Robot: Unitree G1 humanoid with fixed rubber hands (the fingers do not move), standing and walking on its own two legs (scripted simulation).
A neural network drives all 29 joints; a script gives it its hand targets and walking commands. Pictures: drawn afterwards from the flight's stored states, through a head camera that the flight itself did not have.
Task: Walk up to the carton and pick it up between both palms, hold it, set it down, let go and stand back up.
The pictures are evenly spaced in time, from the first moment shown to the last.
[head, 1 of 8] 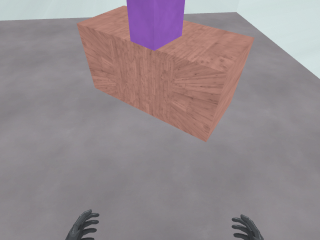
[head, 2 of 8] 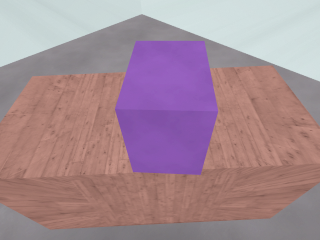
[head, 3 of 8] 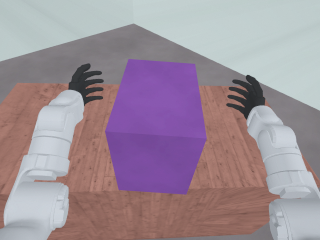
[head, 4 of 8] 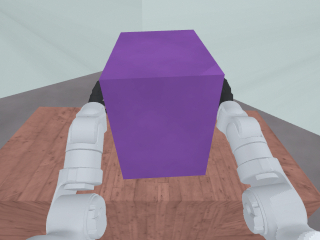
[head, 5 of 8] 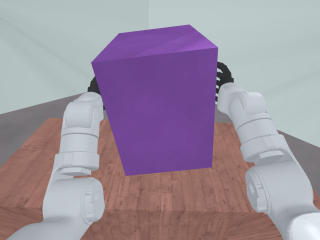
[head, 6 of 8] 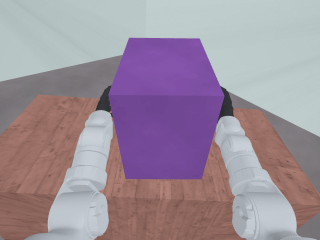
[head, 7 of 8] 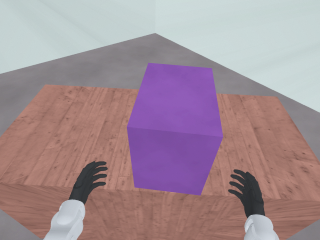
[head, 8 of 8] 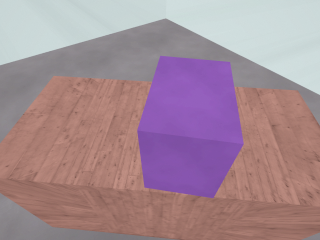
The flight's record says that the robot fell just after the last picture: no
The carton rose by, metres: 0.26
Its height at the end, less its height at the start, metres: +0.00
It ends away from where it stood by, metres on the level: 0.01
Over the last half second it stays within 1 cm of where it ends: yes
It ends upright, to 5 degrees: yes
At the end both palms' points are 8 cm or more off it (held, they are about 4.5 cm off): yes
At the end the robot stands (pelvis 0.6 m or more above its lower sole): yes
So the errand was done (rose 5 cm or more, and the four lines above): yes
